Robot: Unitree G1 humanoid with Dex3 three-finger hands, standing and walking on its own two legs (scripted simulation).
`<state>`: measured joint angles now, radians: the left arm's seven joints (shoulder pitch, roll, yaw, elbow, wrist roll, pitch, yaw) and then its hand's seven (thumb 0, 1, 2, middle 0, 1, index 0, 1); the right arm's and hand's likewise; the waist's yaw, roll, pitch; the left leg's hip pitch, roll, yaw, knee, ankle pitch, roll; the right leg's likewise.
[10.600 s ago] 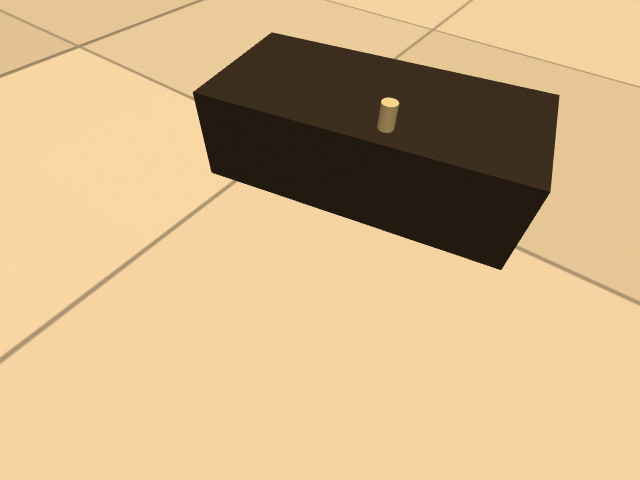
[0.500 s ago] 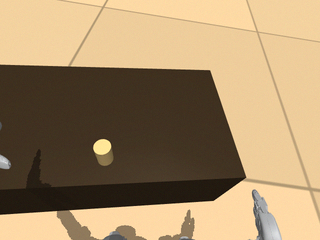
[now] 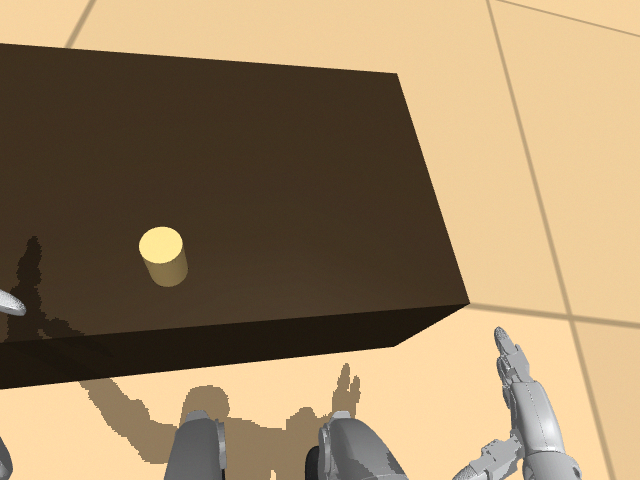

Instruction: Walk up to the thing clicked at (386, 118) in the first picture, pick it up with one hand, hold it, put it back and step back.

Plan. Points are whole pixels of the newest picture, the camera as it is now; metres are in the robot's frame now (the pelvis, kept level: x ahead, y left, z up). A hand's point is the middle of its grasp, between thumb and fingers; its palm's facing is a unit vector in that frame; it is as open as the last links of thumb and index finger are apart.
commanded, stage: approach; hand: left
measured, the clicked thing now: (165, 258) +0.47 +0.18 -0.21
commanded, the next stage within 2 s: close in in 0.22 s
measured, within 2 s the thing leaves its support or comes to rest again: neither
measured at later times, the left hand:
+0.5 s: hand (122, 272) +0.44 +0.24 -0.20, palm faces +0.08 -0.99 +0.07, open 17.6 cm
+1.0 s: hand (159, 262) +0.45 +0.19 -0.19, palm faces +0.12 -0.99 +0.03, open 17.6 cm
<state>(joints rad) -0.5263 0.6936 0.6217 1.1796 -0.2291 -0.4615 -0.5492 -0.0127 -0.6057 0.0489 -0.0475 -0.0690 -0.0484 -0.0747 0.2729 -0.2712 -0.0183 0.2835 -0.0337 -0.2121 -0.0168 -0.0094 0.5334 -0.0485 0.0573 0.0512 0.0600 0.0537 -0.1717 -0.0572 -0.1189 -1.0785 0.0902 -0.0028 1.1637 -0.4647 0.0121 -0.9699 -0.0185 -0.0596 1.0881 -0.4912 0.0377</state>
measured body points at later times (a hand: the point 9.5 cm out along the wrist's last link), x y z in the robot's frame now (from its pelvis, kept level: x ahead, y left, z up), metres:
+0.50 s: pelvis -0.05 +0.00 -0.13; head +0.15 +0.10 +0.26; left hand +0.43 +0.30 -0.20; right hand +0.13 -0.26 -0.03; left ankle +0.04 +0.11 -0.65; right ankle +0.01 -0.15 -0.65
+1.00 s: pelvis -0.04 -0.01 -0.13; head +0.15 +0.07 +0.27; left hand +0.44 +0.24 -0.19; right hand +0.13 -0.26 -0.02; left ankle +0.04 +0.11 -0.65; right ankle +0.01 -0.15 -0.65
